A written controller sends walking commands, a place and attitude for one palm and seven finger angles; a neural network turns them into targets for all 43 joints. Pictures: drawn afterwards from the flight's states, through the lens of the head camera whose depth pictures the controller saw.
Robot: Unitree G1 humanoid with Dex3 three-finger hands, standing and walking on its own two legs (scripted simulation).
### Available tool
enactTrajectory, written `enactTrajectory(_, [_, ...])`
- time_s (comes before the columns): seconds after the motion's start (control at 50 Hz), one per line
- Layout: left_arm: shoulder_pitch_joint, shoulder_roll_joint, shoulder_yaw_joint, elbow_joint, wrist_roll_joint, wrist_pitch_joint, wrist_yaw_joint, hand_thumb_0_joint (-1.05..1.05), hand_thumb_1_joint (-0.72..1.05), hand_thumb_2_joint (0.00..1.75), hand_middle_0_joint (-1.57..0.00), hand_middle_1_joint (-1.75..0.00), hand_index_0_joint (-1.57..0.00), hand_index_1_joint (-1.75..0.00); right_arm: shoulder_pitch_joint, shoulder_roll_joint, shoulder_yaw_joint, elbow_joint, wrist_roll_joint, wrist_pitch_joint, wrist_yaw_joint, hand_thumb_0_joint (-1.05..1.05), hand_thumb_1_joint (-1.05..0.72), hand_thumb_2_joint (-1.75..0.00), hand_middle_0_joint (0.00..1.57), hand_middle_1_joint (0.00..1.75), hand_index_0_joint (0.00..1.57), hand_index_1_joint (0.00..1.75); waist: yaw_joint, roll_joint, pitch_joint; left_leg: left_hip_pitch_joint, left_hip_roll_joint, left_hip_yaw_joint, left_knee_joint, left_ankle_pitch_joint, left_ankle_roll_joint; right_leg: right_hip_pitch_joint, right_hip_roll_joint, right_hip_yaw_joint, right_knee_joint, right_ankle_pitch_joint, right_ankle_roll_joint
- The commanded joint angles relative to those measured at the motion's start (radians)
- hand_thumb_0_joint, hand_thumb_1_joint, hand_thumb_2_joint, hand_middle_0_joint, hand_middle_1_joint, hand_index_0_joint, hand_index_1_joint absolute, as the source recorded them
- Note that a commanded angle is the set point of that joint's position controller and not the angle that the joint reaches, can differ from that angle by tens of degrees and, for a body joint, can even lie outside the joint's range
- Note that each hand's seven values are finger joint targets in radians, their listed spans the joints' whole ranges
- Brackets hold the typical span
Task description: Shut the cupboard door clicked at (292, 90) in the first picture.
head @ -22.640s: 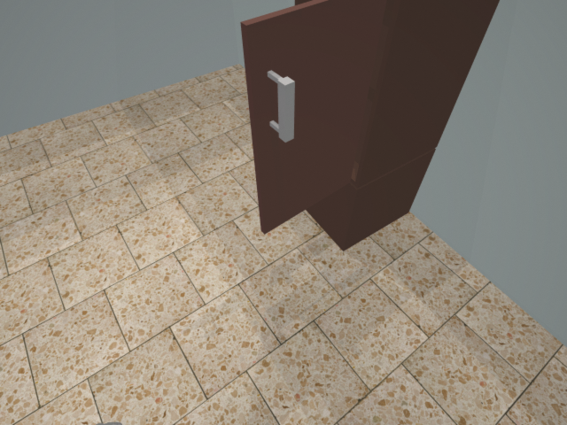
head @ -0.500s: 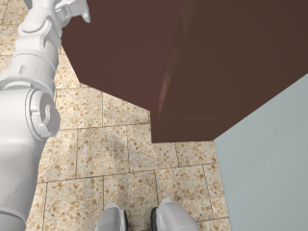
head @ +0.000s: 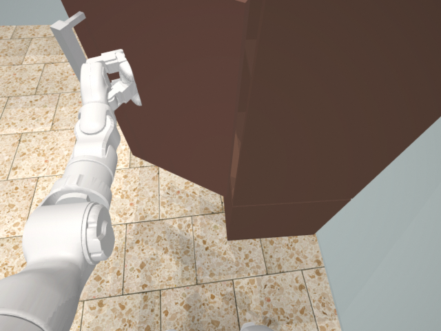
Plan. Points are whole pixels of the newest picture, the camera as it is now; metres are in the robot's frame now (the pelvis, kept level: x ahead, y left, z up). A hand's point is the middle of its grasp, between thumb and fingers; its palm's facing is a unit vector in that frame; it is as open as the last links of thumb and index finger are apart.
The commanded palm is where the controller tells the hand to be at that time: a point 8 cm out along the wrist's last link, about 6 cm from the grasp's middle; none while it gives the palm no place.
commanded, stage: pull the fist back off the door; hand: left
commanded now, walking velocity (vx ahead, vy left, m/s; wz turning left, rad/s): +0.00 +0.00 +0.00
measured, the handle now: (83, 51) +0.64 +0.20 +0.12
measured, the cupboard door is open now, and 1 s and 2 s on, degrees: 60 60 60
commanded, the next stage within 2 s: draw the hand back to the body in 0.28 s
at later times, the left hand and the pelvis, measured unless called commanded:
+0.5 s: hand (135, 105) +0.48 +0.09 +0.13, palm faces +0.06 -1.00 +0.02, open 3.1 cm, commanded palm +0.42 +0.14 +0.13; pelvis -0.01 -0.01 +0.01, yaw +1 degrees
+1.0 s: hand (52, 189) +0.31 +0.17 +0.17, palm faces +0.08 -0.99 -0.13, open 3.1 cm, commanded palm +0.27 +0.22 +0.17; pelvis -0.02 +0.00 +0.03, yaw +1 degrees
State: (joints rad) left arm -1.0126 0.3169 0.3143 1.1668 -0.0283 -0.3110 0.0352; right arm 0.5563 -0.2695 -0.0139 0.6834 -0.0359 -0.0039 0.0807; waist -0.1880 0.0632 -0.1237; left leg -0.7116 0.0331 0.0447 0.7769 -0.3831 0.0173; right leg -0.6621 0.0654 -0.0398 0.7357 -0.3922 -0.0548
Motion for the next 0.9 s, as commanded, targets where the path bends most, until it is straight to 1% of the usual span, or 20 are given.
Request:
enactTrajectory(0.0, [-0.362,0.058,-0.077,-0.228,-0.036,-0.025,-0.014,0.00,0.90,0.90,-1.30,-1.50,-1.30,-1.50,0.084,-0.141,-0.062,-0.071,0.021,-0.005,-0.012,0.00,-0.90,-0.90,0.20,0.30,0.20,0.30,0.015,-0.027,-0.344,0.313,-0.048,-0.029,-0.041,0.413,0.025,0.203,-0.004,0.027,-0.089,0.578,0.051])
enactTrajectory(0.02, [-0.380,0.033,-0.094,-0.260,-0.046,-0.027,-0.011,0.00,0.90,0.90,-1.30,-1.50,-1.30,-1.50,0.074,-0.139,-0.064,-0.069,0.023,-0.007,-0.015,0.00,-0.90,-0.90,0.20,0.30,0.20,0.30,0.009,-0.039,-0.338,0.334,-0.047,-0.033,-0.043,0.415,0.026,0.195,-0.002,0.024,-0.093,0.572,0.051])
enactTrajectory(0.04, [-0.400,0.007,-0.117,-0.317,-0.056,-0.039,-0.006,0.00,0.90,0.90,-1.30,-1.50,-1.30,-1.50,0.059,-0.136,-0.067,-0.073,0.028,-0.011,-0.018,0.00,-0.90,-0.90,0.20,0.30,0.20,0.30,0.008,0.016,-0.352,0.382,-0.046,-0.032,-0.039,0.435,0.024,0.179,-0.003,0.022,-0.092,0.558,0.048])
enactTrajectory(0.1, [-0.455,0.024,-0.102,-0.398,-0.077,-0.087,0.021,0.00,0.90,0.90,-1.30,-1.50,-1.30,-1.50,0.022,-0.134,-0.066,-0.058,0.027,-0.026,-0.029,0.00,-0.90,-0.90,0.20,0.30,0.20,0.30,0.012,-0.006,-0.377,0.423,-0.041,-0.048,-0.038,0.424,0.021,0.175,-0.004,0.026,-0.086,0.536,0.047])
enactTrajectory(0.14, [-0.467,0.040,-0.101,-0.453,-0.068,-0.123,0.039,0.00,0.90,0.90,-1.30,-1.50,-1.30,-1.50,0.007,-0.133,-0.067,-0.052,0.026,-0.033,-0.035,0.00,-0.90,-0.90,0.20,0.30,0.20,0.30,0.017,-0.012,-0.414,0.439,-0.042,-0.049,-0.032,0.445,0.021,0.194,-0.008,0.028,-0.067,0.557,0.048])
enactTrajectory(0.2, [-0.422,-0.007,-0.148,-0.455,-0.038,-0.139,0.051,0.00,0.90,0.90,-1.30,-1.50,-1.30,-1.50,-0.034,-0.122,-0.064,-0.049,0.028,-0.040,-0.033,0.00,-0.90,-0.90,0.20,0.30,0.20,0.30,0.025,0.005,-0.436,0.473,-0.039,-0.057,-0.021,0.476,0.017,0.162,-0.014,0.023,-0.045,0.556,0.046])
enactTrajectory(0.26, [-0.427,0.000,-0.154,-0.315,-0.018,-0.090,0.056,0.00,0.90,0.90,-1.30,-1.50,-1.30,-1.50,-0.042,-0.126,-0.059,-0.034,0.036,-0.028,-0.039,0.00,-0.90,-0.90,0.20,0.30,0.20,0.30,0.002,-0.084,-0.343,0.392,-0.041,-0.055,-0.039,0.380,0.020,0.146,-0.021,0.028,-0.065,0.503,0.057])
enactTrajectory(0.28, [-0.394,0.011,-0.136,-0.257,-0.020,-0.064,0.058,0.00,0.90,0.90,-1.30,-1.50,-1.30,-1.50,-0.050,-0.126,-0.060,-0.037,0.037,-0.022,-0.043,0.00,-0.90,-0.90,0.20,0.30,0.20,0.30,0.012,-0.105,-0.310,0.357,-0.045,-0.049,-0.048,0.347,0.020,0.161,-0.022,0.031,-0.074,0.491,0.057])
enactTrajectory(0.36, [-0.415,0.056,-0.082,-0.201,-0.051,-0.019,0.053,0.00,0.90,0.90,-1.30,-1.50,-1.30,-1.50,-0.070,-0.130,-0.042,-0.058,0.043,-0.013,-0.053,0.00,-0.90,-0.90,0.20,0.30,0.20,0.30,0.026,-0.113,-0.317,0.299,-0.056,-0.040,-0.071,0.305,0.021,0.226,-0.035,0.049,-0.088,0.495,0.057])
enactTrajectory(0.38, [-0.405,0.034,-0.088,-0.205,-0.060,-0.022,0.049,0.00,0.90,0.90,-1.30,-1.50,-1.30,-1.50,-0.077,-0.124,-0.041,-0.065,0.040,-0.015,-0.054,0.00,-0.90,-0.90,0.20,0.30,0.20,0.30,0.033,-0.109,-0.323,0.301,-0.058,-0.036,-0.067,0.310,0.021,0.233,-0.033,0.048,-0.088,0.504,0.056])
enactTrajectory(0.44, [-0.255,0.159,0.022,-0.303,-0.065,-0.081,0.026,0.00,0.90,0.90,-1.30,-1.50,-1.30,-1.50,-0.085,-0.127,-0.040,-0.103,0.036,-0.017,-0.056,0.00,-0.90,-0.90,0.20,0.30,0.20,0.30,0.107,-0.084,-0.426,0.312,-0.061,-0.028,-0.072,0.372,0.023,0.356,-0.038,0.061,-0.064,0.598,0.050])
enactTrajectory(0.46, [-0.206,0.134,0.002,-0.376,-0.067,-0.101,0.009,0.00,0.90,0.90,-1.30,-1.50,-1.30,-1.50,-0.098,-0.120,-0.036,-0.124,0.038,-0.021,-0.053,0.00,-0.90,-0.90,0.20,0.30,0.20,0.30,0.124,-0.068,-0.473,0.331,-0.064,-0.021,-0.073,0.410,0.024,0.393,-0.038,0.061,-0.053,0.654,0.050])
enactTrajectory(0.5, [-0.087,0.109,-0.032,-0.473,-0.059,-0.116,-0.022,0.00,0.90,0.90,-1.30,-1.50,-1.30,-1.50,-0.113,-0.113,-0.040,-0.150,0.046,-0.023,-0.049,0.00,-0.90,-0.90,0.20,0.30,0.20,0.30,0.141,-0.059,-0.478,0.358,-0.061,-0.011,-0.078,0.441,0.026,0.411,-0.035,0.056,-0.056,0.693,0.049])
enactTrajectory(0.58, [0.097,0.075,-0.067,-0.589,-0.110,-0.028,-0.087,0.00,0.90,0.90,-1.30,-1.50,-1.30,-1.50,-0.157,-0.120,-0.046,-0.180,0.077,-0.010,-0.058,0.00,-0.90,-0.90,0.20,0.30,0.20,0.30,0.142,-0.168,-0.358,0.334,-0.057,0.004,-0.123,0.344,0.035,0.457,-0.046,0.066,-0.123,0.713,0.091])
enactTrajectory(0.64, [0.068,0.036,-0.115,-0.752,-0.165,0.042,-0.117,0.00,0.90,0.90,-1.30,-1.50,-1.30,-1.50,-0.213,-0.115,-0.042,-0.192,0.096,-0.011,-0.083,0.00,-0.90,-0.90,0.20,0.30,0.20,0.30,0.131,-0.129,-0.281,0.390,-0.057,0.007,-0.154,0.293,0.042,0.438,-0.051,0.072,-0.184,0.617,0.104])
enactTrajectory(0.66, [0.070,0.062,-0.094,-0.822,-0.175,0.047,-0.117,0.00,0.90,0.90,-1.30,-1.50,-1.30,-1.50,-0.232,-0.113,-0.041,-0.191,0.099,-0.018,-0.091,0.00,-0.90,-0.90,0.20,0.30,0.20,0.30,0.140,-0.089,-0.287,0.418,-0.057,0.004,-0.162,0.292,0.043,0.433,-0.050,0.074,-0.195,0.588,0.098])
enactTrajectory(0.72, [0.119,0.038,-0.143,-0.956,-0.176,0.047,-0.116,0.00,0.90,0.90,-1.30,-1.50,-1.30,-1.50,-0.277,-0.095,-0.030,-0.187,0.096,-0.045,-0.109,0.00,-0.90,-0.90,0.20,0.30,0.20,0.30,0.141,-0.031,-0.244,0.484,-0.051,-0.008,-0.188,0.292,0.044,0.400,-0.039,0.055,-0.215,0.482,0.066])
enactTrajectory(0.78, [0.246,0.075,-0.119,-0.981,-0.174,0.063,-0.117,0.00,0.90,0.90,-1.30,-1.50,-1.30,-1.50,-0.316,-0.097,-0.022,-0.182,0.098,-0.062,-0.121,0.00,-0.90,-0.90,0.20,0.30,0.20,0.30,0.159,-0.057,-0.185,0.485,-0.048,-0.017,-0.218,0.249,0.042,0.394,-0.041,0.054,-0.238,0.391,0.061])
enactTrajectory(0.8, [0.272,0.070,-0.122,-1.000,-0.177,0.077,-0.123,0.00,0.90,0.90,-1.27,-1.47,-1.27,-1.47,-0.332,-0.095,-0.017,-0.189,0.100,-0.066,-0.121,0.00,-0.90,-0.90,0.20,0.30,0.20,0.30,0.168,-0.031,-0.188,0.492,-0.050,-0.018,-0.230,0.238,0.039,0.394,-0.043,0.052,-0.243,0.368,0.057])
enactTrajectory(0.88, [0.456,0.093,-0.083,-1.021,-0.205,0.182,-0.154,0.00,0.90,0.90,-1.16,-1.35,-1.16,-1.35,-0.403,-0.097,-0.006,-0.220,0.113,-0.065,-0.130,0.00,-0.90,-0.90,0.20,0.30,0.20,0.30,0.207,-0.075,-0.140,0.498,-0.048,-0.018,-0.263,0.246,0.034,0.433,-0.053,0.044,-0.261,0.371,0.054])
